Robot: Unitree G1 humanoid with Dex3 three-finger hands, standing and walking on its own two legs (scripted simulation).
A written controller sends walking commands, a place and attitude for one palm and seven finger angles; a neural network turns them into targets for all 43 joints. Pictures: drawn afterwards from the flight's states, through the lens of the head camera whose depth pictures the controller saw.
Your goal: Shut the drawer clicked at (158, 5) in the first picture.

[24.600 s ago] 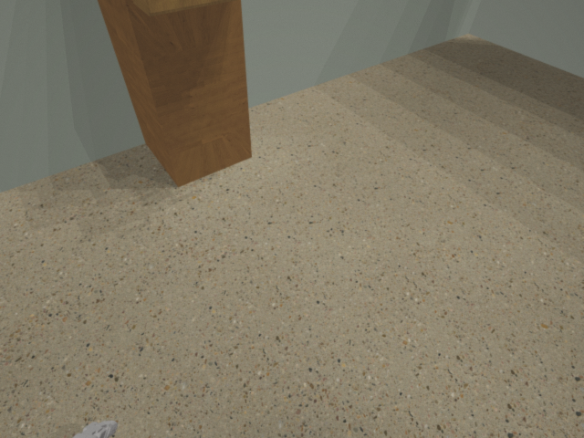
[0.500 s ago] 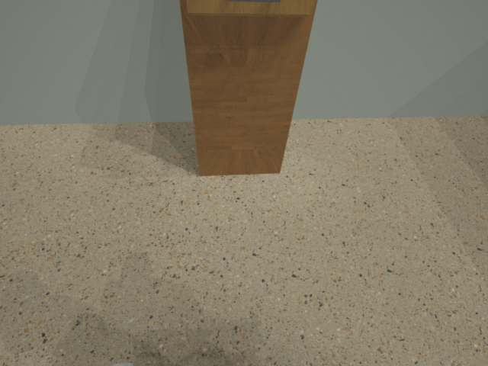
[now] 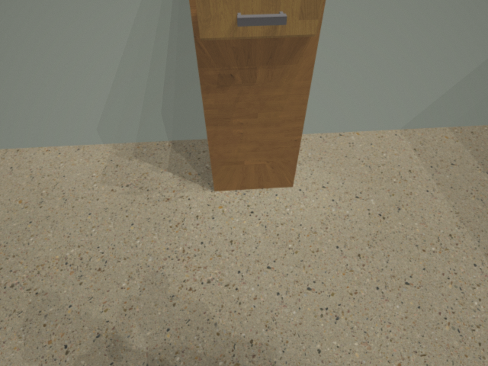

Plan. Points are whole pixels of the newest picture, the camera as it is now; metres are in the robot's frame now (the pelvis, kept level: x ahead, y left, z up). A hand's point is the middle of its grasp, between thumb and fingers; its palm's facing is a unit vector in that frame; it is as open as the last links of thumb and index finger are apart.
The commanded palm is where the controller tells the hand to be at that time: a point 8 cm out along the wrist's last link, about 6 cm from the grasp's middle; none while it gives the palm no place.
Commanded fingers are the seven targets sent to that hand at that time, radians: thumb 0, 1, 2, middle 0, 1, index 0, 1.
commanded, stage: let the arm hang, fingers relaxed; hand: left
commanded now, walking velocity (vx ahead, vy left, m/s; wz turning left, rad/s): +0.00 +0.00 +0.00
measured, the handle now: (261, 17) +1.03 +0.01 +0.14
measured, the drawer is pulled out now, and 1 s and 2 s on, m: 0.06 0.06 0.06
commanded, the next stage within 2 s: look to check the result in 0.28 s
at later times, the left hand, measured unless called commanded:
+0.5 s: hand out of the picture +0.11 +0.23 -0.15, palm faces -0.03 -0.94 -0.33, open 7.4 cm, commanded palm none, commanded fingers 0.00 0.90 0.90 -0.20 -0.30 -0.20 -0.30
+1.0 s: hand out of the picture +0.13 +0.23 -0.15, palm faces -0.03 -0.94 -0.34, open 7.4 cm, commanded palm none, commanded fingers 0.00 0.90 0.90 -0.20 -0.30 -0.20 -0.30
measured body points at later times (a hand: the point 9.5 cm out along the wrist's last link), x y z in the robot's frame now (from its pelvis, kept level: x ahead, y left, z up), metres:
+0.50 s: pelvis +0.03 -0.01 +0.01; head +0.05 -0.01 +0.45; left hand +0.11 +0.28 -0.13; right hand +0.10 -0.29 -0.14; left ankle +0.04 +0.12 -0.74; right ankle +0.03 -0.13 -0.74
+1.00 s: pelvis +0.05 -0.02 +0.01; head +0.07 -0.02 +0.46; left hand +0.13 +0.28 -0.13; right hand +0.12 -0.31 -0.13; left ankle +0.04 +0.12 -0.74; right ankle +0.03 -0.13 -0.74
